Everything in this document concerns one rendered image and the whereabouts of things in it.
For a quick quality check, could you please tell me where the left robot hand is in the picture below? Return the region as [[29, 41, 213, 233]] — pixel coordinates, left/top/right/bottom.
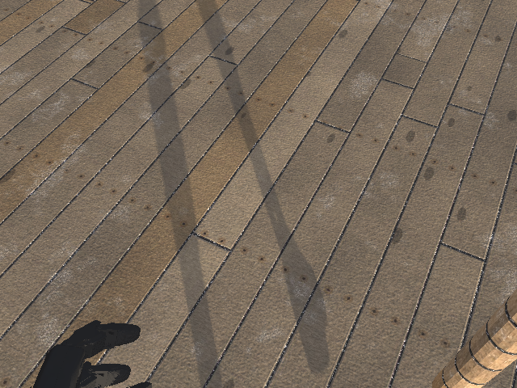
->
[[30, 320, 152, 388]]

